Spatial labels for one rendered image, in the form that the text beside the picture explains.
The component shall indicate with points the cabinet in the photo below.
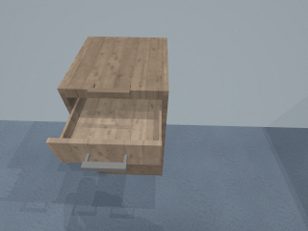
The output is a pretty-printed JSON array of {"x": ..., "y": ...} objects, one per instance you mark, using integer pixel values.
[{"x": 135, "y": 63}]

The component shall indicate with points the drawer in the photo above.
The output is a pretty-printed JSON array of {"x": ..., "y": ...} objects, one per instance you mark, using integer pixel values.
[{"x": 108, "y": 129}]

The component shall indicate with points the handle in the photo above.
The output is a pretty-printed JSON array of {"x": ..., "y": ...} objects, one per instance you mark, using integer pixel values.
[
  {"x": 104, "y": 166},
  {"x": 109, "y": 92}
]

